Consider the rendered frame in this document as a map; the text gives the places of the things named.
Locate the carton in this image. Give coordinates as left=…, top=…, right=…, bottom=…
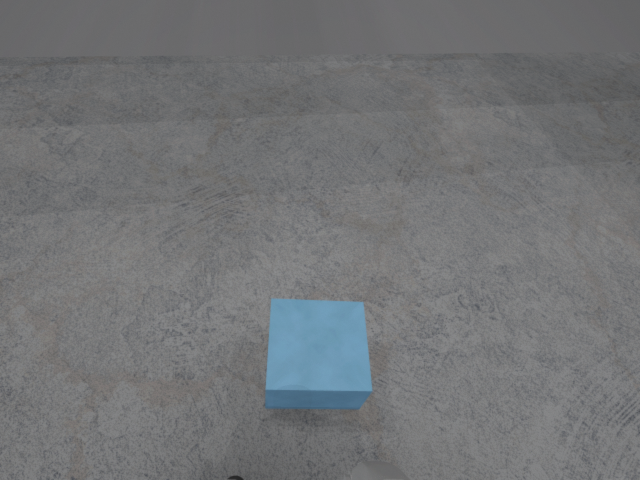
left=265, top=298, right=372, bottom=409

